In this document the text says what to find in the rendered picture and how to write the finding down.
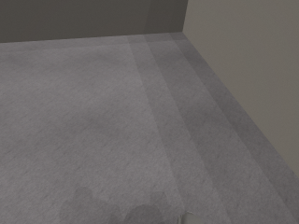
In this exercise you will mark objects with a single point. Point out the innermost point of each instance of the right robot thigh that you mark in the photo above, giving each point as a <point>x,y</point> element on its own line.
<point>189,219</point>

